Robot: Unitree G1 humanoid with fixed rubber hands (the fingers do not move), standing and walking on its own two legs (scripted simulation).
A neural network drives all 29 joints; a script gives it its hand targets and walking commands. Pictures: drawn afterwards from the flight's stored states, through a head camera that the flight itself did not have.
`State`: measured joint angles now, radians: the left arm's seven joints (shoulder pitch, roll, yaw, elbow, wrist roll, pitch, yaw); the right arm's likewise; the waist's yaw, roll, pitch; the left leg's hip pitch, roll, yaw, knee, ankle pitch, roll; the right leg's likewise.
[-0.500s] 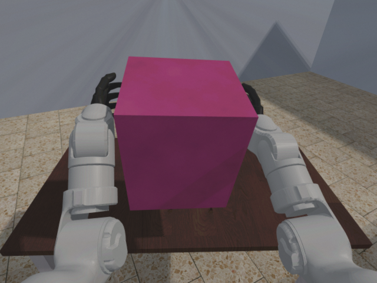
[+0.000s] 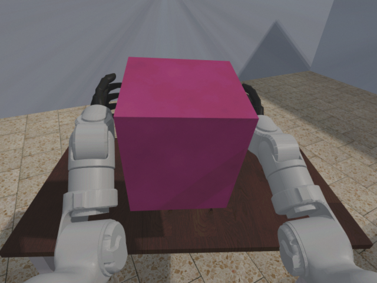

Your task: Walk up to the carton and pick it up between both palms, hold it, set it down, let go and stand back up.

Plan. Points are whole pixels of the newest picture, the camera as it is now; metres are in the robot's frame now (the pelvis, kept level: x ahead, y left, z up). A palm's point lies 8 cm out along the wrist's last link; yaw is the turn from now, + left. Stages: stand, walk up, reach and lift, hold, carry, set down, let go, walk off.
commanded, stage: hold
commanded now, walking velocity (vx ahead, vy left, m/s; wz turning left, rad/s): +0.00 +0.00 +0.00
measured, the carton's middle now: (179, 136) +0.36 +0.00 +0.21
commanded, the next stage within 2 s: none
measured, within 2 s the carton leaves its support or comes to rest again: neither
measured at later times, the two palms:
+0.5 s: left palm (101, 112) +0.36 +0.16 +0.27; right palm (253, 121) +0.36 -0.15 +0.25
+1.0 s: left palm (103, 113) +0.37 +0.15 +0.26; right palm (253, 121) +0.36 -0.15 +0.25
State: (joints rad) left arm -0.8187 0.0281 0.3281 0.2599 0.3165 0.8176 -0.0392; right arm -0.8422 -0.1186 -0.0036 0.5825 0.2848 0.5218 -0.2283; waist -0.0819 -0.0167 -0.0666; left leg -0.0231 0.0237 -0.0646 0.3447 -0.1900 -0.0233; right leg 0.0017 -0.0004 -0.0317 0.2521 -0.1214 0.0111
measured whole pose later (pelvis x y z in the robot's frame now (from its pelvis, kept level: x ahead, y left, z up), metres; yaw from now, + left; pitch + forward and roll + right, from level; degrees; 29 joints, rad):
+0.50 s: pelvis +0.00 +0.00 +0.00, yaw +0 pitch -8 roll -1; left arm -0.83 0.03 0.33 0.28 0.32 0.82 -0.04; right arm -0.85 -0.11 -0.02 0.60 0.27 0.52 -0.22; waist -0.08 -0.02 -0.07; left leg -0.03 0.02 -0.06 0.34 -0.18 -0.02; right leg -0.01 0.00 -0.03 0.26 -0.12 0.01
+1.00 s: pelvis +0.00 +0.00 +0.00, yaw +0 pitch -8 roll -1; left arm -0.81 0.03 0.33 0.26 0.32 0.82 -0.04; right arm -0.84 -0.12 -0.01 0.58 0.29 0.52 -0.23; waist -0.08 -0.02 -0.06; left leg -0.02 0.02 -0.06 0.35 -0.19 -0.02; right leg 0.00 0.00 -0.03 0.25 -0.12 0.01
